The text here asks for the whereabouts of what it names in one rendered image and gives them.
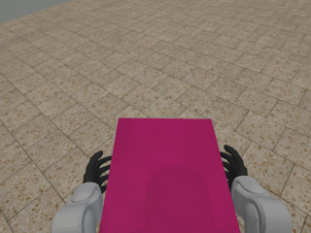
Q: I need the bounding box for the carton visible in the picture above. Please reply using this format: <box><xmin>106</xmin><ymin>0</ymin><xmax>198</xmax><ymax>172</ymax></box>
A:
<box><xmin>99</xmin><ymin>117</ymin><xmax>241</xmax><ymax>233</ymax></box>

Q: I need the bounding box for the left robot hand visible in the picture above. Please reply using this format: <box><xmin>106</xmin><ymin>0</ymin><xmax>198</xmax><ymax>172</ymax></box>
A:
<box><xmin>83</xmin><ymin>150</ymin><xmax>112</xmax><ymax>194</ymax></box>

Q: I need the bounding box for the right robot forearm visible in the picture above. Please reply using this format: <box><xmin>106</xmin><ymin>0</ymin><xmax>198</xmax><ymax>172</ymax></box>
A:
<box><xmin>230</xmin><ymin>176</ymin><xmax>293</xmax><ymax>233</ymax></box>

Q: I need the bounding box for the left robot forearm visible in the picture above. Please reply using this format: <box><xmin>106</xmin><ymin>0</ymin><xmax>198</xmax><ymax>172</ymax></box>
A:
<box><xmin>50</xmin><ymin>182</ymin><xmax>103</xmax><ymax>233</ymax></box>

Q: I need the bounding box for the right robot hand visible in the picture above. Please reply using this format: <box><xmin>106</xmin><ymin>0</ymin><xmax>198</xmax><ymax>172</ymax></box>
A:
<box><xmin>220</xmin><ymin>145</ymin><xmax>248</xmax><ymax>192</ymax></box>

